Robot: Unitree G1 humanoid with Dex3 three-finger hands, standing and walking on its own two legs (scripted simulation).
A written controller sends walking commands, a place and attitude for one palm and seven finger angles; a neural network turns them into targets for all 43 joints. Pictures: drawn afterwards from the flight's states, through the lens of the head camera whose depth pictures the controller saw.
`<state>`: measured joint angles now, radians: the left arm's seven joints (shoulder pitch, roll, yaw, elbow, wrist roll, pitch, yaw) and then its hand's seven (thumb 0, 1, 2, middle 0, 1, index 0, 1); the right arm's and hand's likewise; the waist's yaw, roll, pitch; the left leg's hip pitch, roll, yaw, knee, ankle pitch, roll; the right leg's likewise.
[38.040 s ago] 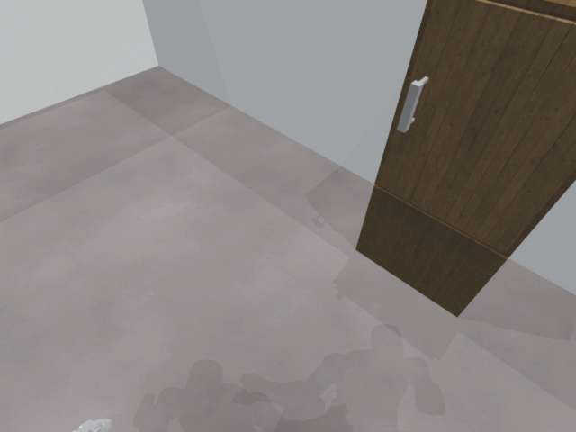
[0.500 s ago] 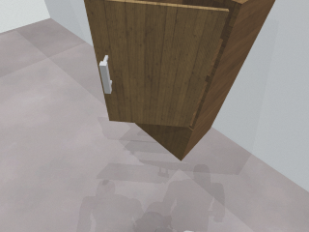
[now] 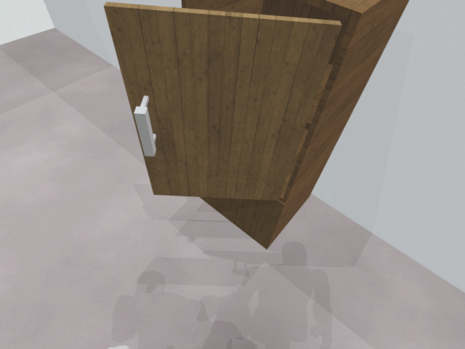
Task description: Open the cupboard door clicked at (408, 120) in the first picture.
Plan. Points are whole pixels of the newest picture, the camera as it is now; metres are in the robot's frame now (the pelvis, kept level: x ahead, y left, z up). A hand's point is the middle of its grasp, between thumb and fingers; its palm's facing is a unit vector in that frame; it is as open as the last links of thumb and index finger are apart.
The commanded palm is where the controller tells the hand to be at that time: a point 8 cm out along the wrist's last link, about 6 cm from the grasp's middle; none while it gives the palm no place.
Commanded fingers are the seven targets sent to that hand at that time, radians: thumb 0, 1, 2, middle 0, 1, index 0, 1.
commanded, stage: come to a stop and stand still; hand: left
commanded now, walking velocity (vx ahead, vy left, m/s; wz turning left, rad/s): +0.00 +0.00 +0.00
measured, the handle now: (147, 126) +0.58 +0.23 +0.00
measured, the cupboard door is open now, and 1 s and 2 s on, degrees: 39 39 39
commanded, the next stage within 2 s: look again from close up in 1.06 s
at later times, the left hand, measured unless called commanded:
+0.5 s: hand out of the picture -0.02 +0.16 -0.16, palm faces -0.01 -0.96 -0.27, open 7.4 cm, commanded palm none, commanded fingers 0.00 0.90 0.90 -0.20 -0.30 -0.20 -0.30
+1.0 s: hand out of the picture +0.01 +0.13 -0.16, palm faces -0.01 -0.98 -0.22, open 7.4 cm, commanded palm none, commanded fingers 0.00 0.90 0.90 -0.20 -0.30 -0.20 -0.30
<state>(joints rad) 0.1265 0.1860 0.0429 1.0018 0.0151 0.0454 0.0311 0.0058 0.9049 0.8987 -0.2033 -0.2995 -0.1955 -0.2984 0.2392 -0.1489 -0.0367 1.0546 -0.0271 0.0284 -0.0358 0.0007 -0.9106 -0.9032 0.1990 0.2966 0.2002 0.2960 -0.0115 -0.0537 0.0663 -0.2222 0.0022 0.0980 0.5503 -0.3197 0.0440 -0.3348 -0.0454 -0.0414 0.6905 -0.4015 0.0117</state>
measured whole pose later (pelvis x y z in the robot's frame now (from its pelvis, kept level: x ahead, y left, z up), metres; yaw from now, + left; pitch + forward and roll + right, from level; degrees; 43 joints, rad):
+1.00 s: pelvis -0.02 -0.06 +0.01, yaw +0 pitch -1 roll +1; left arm 0.24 0.18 -0.01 1.10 0.01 -0.02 0.03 0.01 0.91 0.90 -0.20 -0.30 -0.20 -0.30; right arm 0.28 -0.17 0.01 1.13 -0.02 -0.01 -0.03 0.00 -0.91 -0.90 0.20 0.30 0.20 0.30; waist -0.01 0.00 0.04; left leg -0.17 0.06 0.08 0.43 -0.23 -0.04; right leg -0.16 0.03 -0.03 0.47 -0.28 -0.06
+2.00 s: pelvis +0.00 -0.04 +0.00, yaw +1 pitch -1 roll +0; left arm 0.27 0.18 0.01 1.08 0.03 -0.02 0.02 0.01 0.90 0.90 -0.20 -0.30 -0.20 -0.30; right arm 0.27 -0.18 0.00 1.12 -0.03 0.00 -0.02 0.00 -0.91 -0.90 0.20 0.30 0.20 0.30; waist 0.01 0.00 0.02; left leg -0.19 0.05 0.07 0.51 -0.31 -0.01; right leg -0.14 0.02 -0.04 0.48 -0.32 -0.04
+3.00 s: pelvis +0.03 -0.02 +0.00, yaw +0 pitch -2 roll +1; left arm 0.26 0.19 0.00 1.04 0.02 0.01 0.02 0.01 0.91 0.90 -0.20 -0.30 -0.20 -0.30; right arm 0.26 -0.20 -0.01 0.96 -0.03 -0.01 -0.01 0.00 -0.93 -0.90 0.20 0.30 0.20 0.30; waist 0.01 0.05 0.03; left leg -0.11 0.00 0.11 0.46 -0.32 0.02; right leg -0.30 -0.04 -0.06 0.52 -0.19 -0.02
